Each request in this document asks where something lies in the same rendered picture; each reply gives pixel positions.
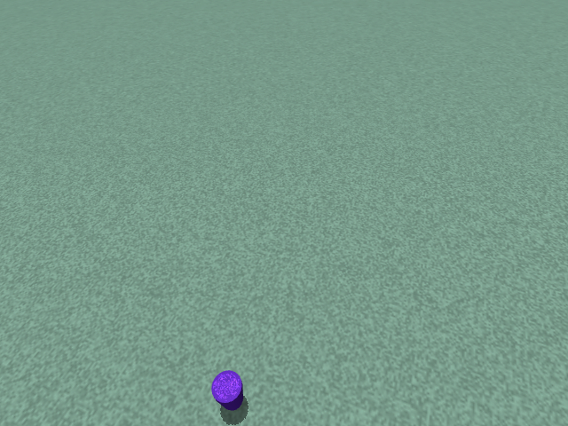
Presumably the cup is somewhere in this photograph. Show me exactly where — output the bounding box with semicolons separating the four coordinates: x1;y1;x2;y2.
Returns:
211;370;243;411

